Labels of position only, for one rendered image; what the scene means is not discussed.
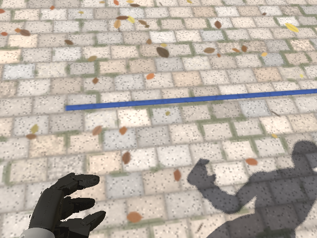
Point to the left robot forearm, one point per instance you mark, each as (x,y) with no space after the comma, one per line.
(37,232)

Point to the robot left hand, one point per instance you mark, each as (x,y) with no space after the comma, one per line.
(53,206)

